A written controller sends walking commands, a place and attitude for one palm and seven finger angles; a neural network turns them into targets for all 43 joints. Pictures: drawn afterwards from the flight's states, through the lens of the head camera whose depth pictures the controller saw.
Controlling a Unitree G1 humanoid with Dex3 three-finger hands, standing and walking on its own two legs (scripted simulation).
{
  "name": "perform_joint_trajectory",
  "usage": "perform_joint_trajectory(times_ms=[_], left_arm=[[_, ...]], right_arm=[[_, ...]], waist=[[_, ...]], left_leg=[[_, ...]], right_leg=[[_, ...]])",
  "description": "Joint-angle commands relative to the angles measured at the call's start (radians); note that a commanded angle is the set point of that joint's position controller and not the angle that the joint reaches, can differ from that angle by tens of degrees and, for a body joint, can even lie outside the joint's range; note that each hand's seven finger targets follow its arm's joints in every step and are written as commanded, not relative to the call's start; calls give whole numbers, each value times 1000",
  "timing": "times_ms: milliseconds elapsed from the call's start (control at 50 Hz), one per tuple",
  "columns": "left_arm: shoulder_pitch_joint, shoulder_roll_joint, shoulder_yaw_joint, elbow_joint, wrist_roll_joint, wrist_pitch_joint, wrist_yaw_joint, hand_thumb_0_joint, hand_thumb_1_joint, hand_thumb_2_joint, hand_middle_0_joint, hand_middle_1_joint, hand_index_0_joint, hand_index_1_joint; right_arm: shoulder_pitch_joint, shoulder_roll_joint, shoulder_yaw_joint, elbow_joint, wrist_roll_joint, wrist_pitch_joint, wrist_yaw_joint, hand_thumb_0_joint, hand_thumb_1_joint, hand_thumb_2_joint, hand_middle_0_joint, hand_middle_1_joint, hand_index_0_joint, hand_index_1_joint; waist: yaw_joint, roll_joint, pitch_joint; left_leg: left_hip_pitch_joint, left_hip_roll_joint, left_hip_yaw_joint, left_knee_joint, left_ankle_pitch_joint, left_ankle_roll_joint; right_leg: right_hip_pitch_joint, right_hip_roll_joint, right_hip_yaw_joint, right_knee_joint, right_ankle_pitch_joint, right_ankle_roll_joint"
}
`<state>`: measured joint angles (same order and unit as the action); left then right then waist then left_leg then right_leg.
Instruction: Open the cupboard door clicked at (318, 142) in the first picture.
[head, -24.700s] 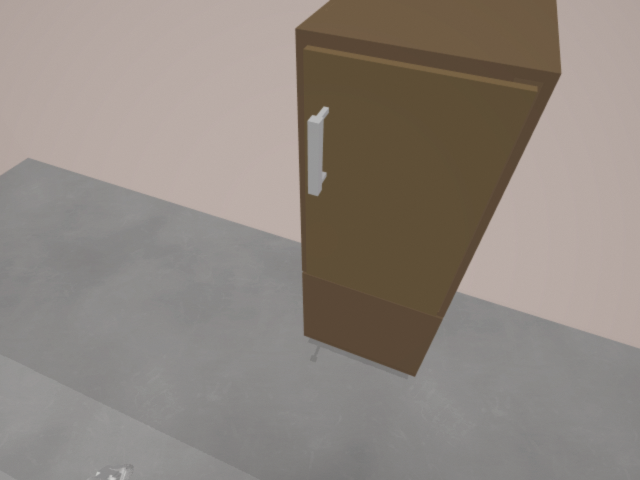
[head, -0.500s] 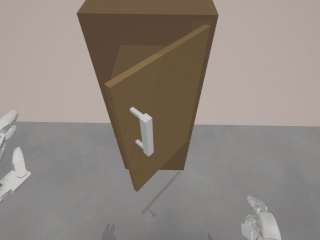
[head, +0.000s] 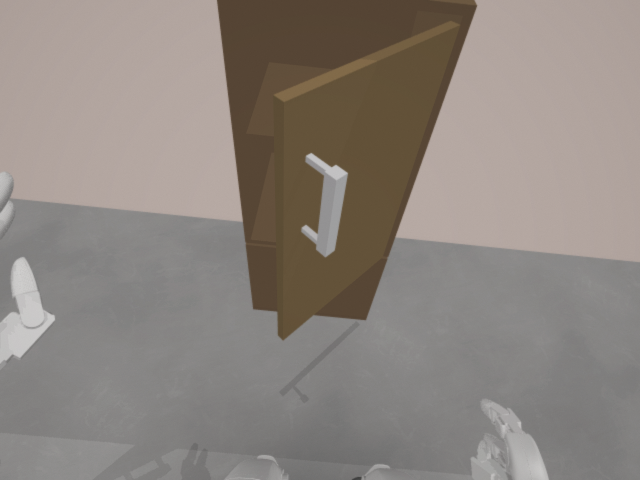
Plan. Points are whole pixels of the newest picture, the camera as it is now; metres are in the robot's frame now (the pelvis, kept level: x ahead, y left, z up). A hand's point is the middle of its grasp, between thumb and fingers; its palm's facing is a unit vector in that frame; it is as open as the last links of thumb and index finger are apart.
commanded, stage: step back with the hand held close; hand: left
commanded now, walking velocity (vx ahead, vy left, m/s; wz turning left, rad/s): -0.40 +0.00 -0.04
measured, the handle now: (320, 207) +0.46 +0.04 +0.07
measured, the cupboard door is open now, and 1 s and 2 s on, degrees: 48 48 48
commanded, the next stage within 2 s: stop stepping back and stand still in 0.24 s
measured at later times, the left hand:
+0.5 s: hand (32, 407) +0.14 +0.22 +0.18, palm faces +0.26 -0.83 -0.50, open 7.5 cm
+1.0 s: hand out of the picture +0.06 +0.25 +0.18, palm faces +0.43 -0.81 -0.40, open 7.5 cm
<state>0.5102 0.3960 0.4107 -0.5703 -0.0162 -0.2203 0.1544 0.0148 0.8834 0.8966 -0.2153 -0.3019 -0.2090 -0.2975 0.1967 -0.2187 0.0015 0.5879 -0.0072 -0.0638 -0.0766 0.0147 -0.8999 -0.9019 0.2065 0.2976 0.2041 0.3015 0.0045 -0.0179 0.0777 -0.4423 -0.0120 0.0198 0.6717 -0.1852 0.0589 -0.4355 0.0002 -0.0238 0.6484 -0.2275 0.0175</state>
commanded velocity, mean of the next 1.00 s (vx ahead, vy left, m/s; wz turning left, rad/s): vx -0.02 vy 0.02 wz -0.01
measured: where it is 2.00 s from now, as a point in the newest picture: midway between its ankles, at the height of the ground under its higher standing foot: outside the picture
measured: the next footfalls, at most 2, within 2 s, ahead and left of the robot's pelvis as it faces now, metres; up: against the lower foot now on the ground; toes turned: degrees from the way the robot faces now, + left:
right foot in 0.32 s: -0.18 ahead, -0.13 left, +0.00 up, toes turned -6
left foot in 0.48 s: +0.04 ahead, +0.06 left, +0.00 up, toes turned -5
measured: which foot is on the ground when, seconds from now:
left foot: down 0.00-0.34, up 0.36-0.46, down 0.48-0.70, up 0.72-0.92, down 0.94-1.00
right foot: up 0.00-0.30, down 0.32-0.50, up 0.52-0.64, down 0.66-1.00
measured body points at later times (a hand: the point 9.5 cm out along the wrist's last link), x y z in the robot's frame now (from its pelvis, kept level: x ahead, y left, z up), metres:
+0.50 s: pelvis -0.09 -0.01 +0.01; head -0.08 +0.02 +0.46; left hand +0.12 +0.27 +0.21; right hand +0.05 -0.27 -0.06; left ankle +0.00 +0.06 -0.72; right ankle -0.22 -0.12 -0.71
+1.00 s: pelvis -0.16 +0.00 +0.02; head -0.17 +0.00 +0.47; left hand +0.03 +0.29 +0.21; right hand -0.03 -0.26 -0.07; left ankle -0.17 +0.13 -0.72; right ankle -0.15 -0.10 -0.72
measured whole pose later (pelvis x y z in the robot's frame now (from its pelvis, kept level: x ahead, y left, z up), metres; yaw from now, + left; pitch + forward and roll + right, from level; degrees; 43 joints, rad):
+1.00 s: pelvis -0.16 +0.00 +0.02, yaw -3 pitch +0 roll +0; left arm 0.47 0.36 0.39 -0.41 -0.01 -0.20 0.16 0.01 0.88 0.90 -0.21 -0.30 -0.21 -0.30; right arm 0.27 -0.23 -0.01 0.68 -0.01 -0.14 -0.10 0.02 -0.90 -0.90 0.20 0.30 0.20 0.30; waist 0.00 -0.01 -0.03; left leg -0.21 0.03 0.04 0.53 -0.30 -0.01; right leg -0.29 -0.02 -0.09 0.57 -0.27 -0.03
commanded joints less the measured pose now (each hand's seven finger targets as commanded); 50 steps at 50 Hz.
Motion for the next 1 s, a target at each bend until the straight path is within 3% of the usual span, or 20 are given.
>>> perform_joint_trajectory(times_ms=[0, 60, 200, 260, 320, 340, 360, 420, 460, 500, 540, 640, 660, 680, 700, 780, 860, 900, 940, 980], left_arm=[[-75, 236, 211, -236, 11, -77, 35, 0, 900, 900, -200, -300, -200, -300], [5, 191, 178, -209, -12, -66, 35, 0, 900, 900, -200, -300, -200, -300], [-9, 152, 84, -222, -43, -40, 20, 0, 900, 900, -200, -300, -200, -300], [-9, 233, 142, -221, -59, -63, 3, 0, 900, 900, -200, -300, -200, -300], [-20, 344, 242, -225, -62, -93, 6, 0, 900, 900, -200, -300, -200, -300], [-8, 320, 223, -203, -47, -92, 2, 0, 900, 900, -200, -300, -200, -300], [31, 278, 203, -171, -45, -65, -8, 0, 900, 900, -200, -300, -200, -300], [97, 234, 192, -158, -59, -8, -5, 0, 900, 900, -200, -300, -200, -300], [80, 238, 181, -191, -63, -14, -2, 0, 900, 900, -200, -300, -200, -300], [43, 216, 149, -121, -60, -19, -2, 0, 900, 900, -200, -300, -200, -300], [21, 242, 174, -142, -46, -14, 12, 0, 900, 900, -200, -300, -200, -300], [131, 205, 142, -142, -28, -9, 5, 0, 900, 900, -200, -300, -200, -300], [123, 216, 142, -139, -21, -9, 1, 0, 900, 900, -200, -300, -200, -300], [101, 245, 164, -160, -25, -11, 0, 0, 900, 900, -200, -300, -200, -300], [25, 220, 133, -170, -25, -13, 1, 0, 900, 900, -200, -300, -200, -300], [-132, 208, 108, -62, -5, -39, -1, 0, 900, 900, -200, -300, -200, -300], [-144, 170, 76, -12, 15, -46, 26, 0, 900, 900, -200, -300, -200, -300], [-115, 163, 70, -58, 4, -48, 26, 0, 900, 900, -200, -300, -200, -300], [-105, 188, 102, -130, -1, -61, 26, 0, 900, 900, -200, -300, -200, -300], [-9, 232, 157, -107, -4, -56, 15, 0, 900, 900, -200, -300, -200, -300]], right_arm=[[-85, -101, -61, -147, -16, -96, -15, 0, -900, -900, 200, 300, 200, 300], [-89, -111, -77, -124, -2, -123, 6, 0, -900, -900, 200, 300, 200, 300], [-63, -111, -54, -65, -14, -135, 17, 0, -900, -900, 200, 300, 200, 300], [-61, -93, -51, -65, -10, -102, 20, 0, -900, -900, 200, 300, 200, 300], [-153, -70, -18, -102, -5, -99, 3, 0, -900, -900, 200, 300, 200, 300], [-146, -61, -8, -106, -7, -105, 3, 0, -900, -900, 200, 300, 200, 300], [-132, -73, -22, -118, 17, -93, -2, 0, -900, -900, 200, 300, 200, 300], [-120, -92, -14, -120, 18, -76, -22, 0, -900, -900, 200, 300, 200, 300], [-89, -127, -25, -114, 8, -102, -18, 0, -900, -900, 200, 300, 200, 300], [-56, -131, -34, -98, 9, -140, -6, 0, -900, -900, 200, 300, 200, 300], [-69, -113, -24, -96, -7, -148, -8, 0, -900, -900, 200, 300, 200, 300], [-85, -115, -39, -135, -4, -114, -2, 0, -900, -900, 200, 300, 200, 300], [-81, -107, -45, -132, -2, -100, -1, 0, -900, -900, 200, 300, 200, 300], [-78, -114, -55, -120, -7, -83, -2, 0, -900, -900, 200, 300, 200, 300], [-74, -114, -57, -93, -8, -78, -6, 0, -900, -900, 200, 300, 200, 300], [-57, -87, -28, -77, -9, -98, -16, 0, -900, -900, 200, 300, 200, 300], [-35, -97, -32, -55, -14, -141, -45, 0, -900, -900, 200, 300, 200, 300], [-22, -114, -35, -70, -12, -154, -42, 0, -900, -900, 200, 300, 200, 300], [-32, -137, -42, -96, -3, -151, -27, 0, -900, -900, 200, 300, 200, 300], [-27, -116, -37, -80, -3, -145, -10, 0, -900, -900, 200, 300, 200, 300]], waist=[[-15, 282, -137], [5, 126, -189], [-7, 295, -264], [1, 101, -310], [37, -122, -215], [25, -115, -224], [17, -248, -247], [-32, 5, -274], [-11, 277, -310], [-6, 208, -185], [-4, 212, -140], [-2, 194, -126], [-7, 26, -115], [-2, -171, -117], [-8, -222, -44], [-47, -74, -61], [-8, -15, -91], [-9, 62, -108], [-1, 180, -157], [-1, 182, -214]], left_leg=[[-276, 388, -466, -610, -524, 128], [59, 295, -299, -447, -231, 101], [273, 218, -172, -539, -122, -16], [402, 157, -61, -288, 150, -73], [141, 26, 2, 149, -197, -86], [62, 20, 14, 177, -198, -82], [-13, 2, 6, 145, -167, -70], [283, -10, 41, -123, 282, -41], [446, 168, -179, -251, 601, 45], [274, 261, -395, -440, 111, 87], [105, 237, -350, -564, -283, 47], [-113, 78, -81, -438, -434, -66], [-9, 3, 2, -156, -336, -77], [95, -48, -7, 227, -239, -89], [19, -29, -49, 449, -214, -90], [39, 72, -11, 250, -133, -70], [197, 20, 74, -149, -184, -21], [242, 58, 4, -321, -169, -5], [299, 197, -173, -296, 149, 33], [293, 186, -98, -263, 335, 13]], right_leg=[[229, 73, 93, 620, -221, 4], [48, 53, 65, 474, -254, 1], [190, 83, -55, -85, -318, -33], [181, -39, 45, -431, -60, -91], [117, -311, 193, -388, 485, -145], [219, -307, 168, -316, 671, -146], [359, -242, 75, -222, 846, -101], [247, -126, -26, -88, 657, -29], [110, 10, -38, 92, -11, 16], [93, 46, 36, 173, -389, 0], [200, 16, 16, 118, -328, -17], [434, 29, -63, -205, -251, -56], [239, -89, 74, -374, -372, -95], [-36, -298, 376, -549, -545, -171], [-137, -365, 469, -586, -593, -207], [-64, -238, 202, -477, -445, -127], [83, -204, 178, -400, -348, -127], [160, -141, 140, -271, -182, -81], [153, -34, 26, -73, 75, -27], [196, -23, -18, -53, 110, -13]])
